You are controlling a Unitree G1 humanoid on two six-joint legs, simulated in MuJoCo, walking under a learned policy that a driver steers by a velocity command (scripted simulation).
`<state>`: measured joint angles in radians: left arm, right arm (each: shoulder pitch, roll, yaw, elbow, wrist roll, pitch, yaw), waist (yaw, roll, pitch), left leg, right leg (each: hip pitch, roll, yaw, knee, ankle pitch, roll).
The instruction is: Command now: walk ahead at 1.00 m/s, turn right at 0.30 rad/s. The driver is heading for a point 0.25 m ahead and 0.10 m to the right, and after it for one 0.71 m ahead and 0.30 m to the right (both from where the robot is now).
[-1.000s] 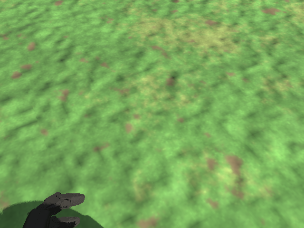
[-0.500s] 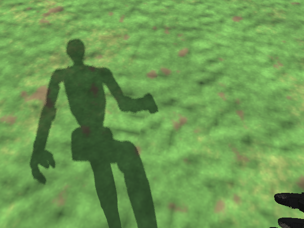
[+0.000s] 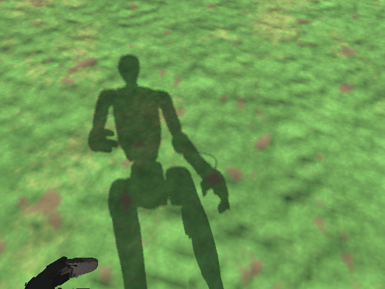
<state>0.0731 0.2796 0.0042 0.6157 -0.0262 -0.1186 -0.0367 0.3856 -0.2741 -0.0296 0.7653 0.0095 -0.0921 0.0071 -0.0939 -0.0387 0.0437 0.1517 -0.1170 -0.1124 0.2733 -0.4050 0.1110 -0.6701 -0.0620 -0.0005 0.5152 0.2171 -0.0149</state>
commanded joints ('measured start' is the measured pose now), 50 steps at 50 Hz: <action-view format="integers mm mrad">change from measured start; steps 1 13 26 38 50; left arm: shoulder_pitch -109 283 345 138 126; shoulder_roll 114 114 165 27 147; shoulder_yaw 42 72 106 25 50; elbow -103 16 114 -53 -57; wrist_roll -20 3 1 16 34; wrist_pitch -19 14 63 71 79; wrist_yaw -23 0 46 15 -5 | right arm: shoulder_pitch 22 -209 -284 -222 13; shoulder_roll -179 -120 -200 -147 -205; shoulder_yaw -44 -4 -75 -58 -27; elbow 6 -146 -271 -79 13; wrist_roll -28 -34 30 6 14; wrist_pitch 8 -57 -80 -31 37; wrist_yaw -8 1 -21 -3 7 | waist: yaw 26 65 9 125 136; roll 111 61 -88 111 -50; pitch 46 10 -160 -2 -361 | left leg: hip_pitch -10 -809 -195 -372 -706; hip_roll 301 168 98 337 158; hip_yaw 20 -45 8 6 17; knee -5 827 185 -47 994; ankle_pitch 886 120 416 853 -241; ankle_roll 59 -88 -107 77 -163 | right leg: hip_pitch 63 558 554 99 810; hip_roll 61 -11 62 -19 -251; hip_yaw -47 522 446 61 461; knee -4 -328 99 381 -29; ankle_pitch -114 -458 135 -455 373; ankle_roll -69 -302 -98 19 -321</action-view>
